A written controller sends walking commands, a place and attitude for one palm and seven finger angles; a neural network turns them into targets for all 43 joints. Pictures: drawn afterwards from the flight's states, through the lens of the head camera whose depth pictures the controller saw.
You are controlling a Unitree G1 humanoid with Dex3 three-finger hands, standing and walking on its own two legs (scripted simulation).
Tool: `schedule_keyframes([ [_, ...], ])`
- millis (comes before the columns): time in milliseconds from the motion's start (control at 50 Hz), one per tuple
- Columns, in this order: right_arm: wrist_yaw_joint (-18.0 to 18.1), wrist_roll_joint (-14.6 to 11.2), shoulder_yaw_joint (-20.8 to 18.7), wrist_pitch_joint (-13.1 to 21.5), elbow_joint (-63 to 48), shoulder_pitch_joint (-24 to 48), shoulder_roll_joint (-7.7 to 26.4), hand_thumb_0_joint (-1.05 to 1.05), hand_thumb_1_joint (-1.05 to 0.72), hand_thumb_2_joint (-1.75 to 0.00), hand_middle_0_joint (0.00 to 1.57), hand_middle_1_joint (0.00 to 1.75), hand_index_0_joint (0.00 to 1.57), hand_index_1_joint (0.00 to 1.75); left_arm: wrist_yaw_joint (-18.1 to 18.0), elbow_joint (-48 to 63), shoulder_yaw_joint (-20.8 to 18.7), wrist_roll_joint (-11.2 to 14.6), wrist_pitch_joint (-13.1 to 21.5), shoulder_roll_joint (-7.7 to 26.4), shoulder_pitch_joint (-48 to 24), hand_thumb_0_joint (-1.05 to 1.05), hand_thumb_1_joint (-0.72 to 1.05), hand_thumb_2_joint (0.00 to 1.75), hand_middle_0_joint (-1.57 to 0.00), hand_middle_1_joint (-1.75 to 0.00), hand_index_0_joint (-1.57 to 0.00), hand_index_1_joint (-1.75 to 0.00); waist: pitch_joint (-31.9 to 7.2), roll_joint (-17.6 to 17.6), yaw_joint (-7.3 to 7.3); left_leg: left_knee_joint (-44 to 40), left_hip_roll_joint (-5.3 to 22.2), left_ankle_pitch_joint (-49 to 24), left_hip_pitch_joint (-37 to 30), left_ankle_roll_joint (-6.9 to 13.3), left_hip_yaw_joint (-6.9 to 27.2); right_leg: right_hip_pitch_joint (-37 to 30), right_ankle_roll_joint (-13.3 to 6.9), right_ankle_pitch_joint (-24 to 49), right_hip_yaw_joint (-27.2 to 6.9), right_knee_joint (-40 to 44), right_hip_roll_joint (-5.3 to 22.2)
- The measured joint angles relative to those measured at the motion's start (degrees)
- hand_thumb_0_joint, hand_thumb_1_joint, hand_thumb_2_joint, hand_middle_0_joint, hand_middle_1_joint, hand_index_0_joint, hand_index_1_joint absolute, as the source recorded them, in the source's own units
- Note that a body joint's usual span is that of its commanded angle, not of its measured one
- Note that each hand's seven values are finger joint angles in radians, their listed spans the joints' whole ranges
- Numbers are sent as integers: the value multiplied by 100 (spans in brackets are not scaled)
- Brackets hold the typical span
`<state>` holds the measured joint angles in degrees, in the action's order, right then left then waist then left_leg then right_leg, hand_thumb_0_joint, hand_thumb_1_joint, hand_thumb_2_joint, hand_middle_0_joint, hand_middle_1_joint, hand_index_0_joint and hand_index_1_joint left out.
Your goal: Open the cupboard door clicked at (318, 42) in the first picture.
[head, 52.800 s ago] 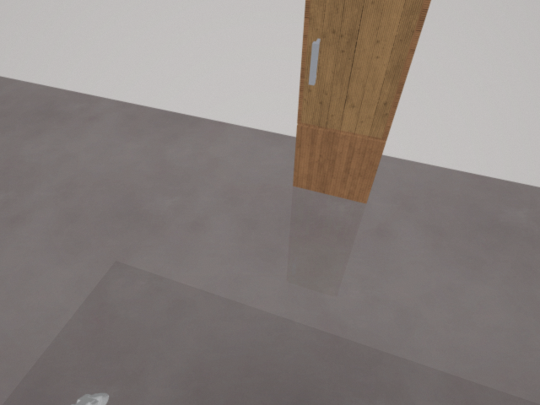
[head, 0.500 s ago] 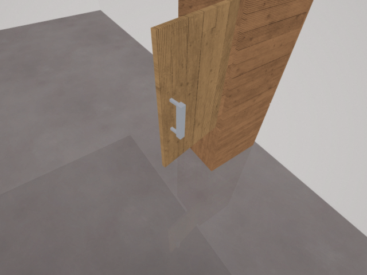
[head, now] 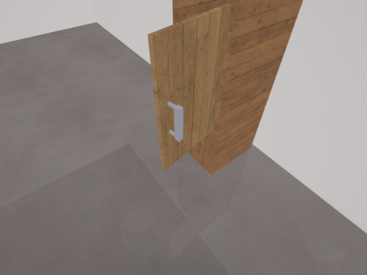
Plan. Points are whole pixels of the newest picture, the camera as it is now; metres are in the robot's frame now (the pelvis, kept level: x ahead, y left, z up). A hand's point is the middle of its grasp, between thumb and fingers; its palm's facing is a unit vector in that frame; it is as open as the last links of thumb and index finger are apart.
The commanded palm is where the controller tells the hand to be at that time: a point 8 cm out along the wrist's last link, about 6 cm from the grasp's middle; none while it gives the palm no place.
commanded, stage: let the arm hang, fingers relaxed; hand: left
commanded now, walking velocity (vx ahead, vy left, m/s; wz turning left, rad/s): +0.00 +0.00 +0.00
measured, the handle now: (174, 121) +0.62 +0.07 -0.06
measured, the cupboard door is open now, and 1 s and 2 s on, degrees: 100 100 100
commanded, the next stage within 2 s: look to check the result in 0.12 s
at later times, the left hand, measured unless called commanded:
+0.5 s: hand out of the picture -0.01 +0.16 -0.17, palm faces +0.05 -0.98 -0.19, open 7.3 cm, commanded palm none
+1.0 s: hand out of the picture +0.04 +0.16 -0.17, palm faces +0.04 -0.98 -0.22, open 7.3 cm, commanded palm none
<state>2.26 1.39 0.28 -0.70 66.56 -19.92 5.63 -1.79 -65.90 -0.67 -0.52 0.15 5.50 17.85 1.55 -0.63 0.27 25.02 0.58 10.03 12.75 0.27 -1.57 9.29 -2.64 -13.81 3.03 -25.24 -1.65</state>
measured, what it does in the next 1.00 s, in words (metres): stands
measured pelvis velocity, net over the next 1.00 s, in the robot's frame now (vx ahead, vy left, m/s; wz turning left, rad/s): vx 0.03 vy -0.02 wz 0.00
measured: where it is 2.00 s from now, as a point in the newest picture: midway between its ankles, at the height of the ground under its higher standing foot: outside the picture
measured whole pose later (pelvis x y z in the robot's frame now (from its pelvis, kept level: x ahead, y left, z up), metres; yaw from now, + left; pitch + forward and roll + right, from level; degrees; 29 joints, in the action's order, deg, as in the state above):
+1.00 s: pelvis +0.03 -0.02 +0.00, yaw +0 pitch -2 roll +1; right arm 2.4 1.0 0.2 0.0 66.3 -13.8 9.1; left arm -1.9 -65.6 -0.6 -0.4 1.2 8.5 15.0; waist 2.7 -1.0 0.0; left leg 22.1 1.4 11.4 9.0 -1.3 -1.2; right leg 5.5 -3.9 -15.2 3.2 -22.2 -2.6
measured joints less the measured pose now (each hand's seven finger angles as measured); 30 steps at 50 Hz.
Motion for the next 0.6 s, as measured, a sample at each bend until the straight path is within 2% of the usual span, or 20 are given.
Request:
schedule_keyframes([
  [600,9,-37,-11,63,-70,464,216,0,-91,-90,20,30,20,30,-14,-21,5,-2,53,153,-93,1,91,90,-20,-30,-20,-30,139,-50,-49,-158,-28,66,-152,-20,-11,-125,2,-95,-18,103,22],
])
